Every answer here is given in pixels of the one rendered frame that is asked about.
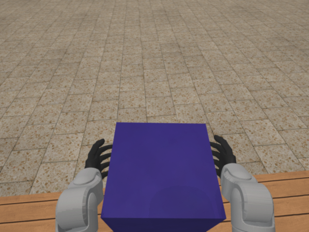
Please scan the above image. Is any robot left hand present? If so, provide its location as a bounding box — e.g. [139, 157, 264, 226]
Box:
[85, 139, 112, 179]

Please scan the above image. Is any robot right hand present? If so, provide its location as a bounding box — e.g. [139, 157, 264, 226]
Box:
[210, 135, 236, 179]

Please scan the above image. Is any robot right forearm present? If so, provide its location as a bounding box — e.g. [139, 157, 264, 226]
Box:
[220, 163, 276, 232]

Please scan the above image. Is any carton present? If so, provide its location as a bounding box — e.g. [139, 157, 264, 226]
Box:
[100, 122, 226, 232]

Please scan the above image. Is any robot left forearm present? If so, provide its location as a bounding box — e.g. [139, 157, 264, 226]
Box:
[56, 168, 104, 232]

